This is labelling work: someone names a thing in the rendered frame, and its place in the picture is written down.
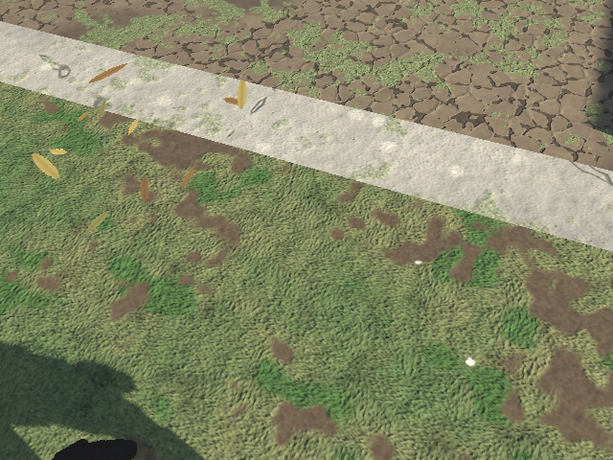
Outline left robot hand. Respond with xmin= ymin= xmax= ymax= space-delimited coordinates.
xmin=52 ymin=439 xmax=137 ymax=460

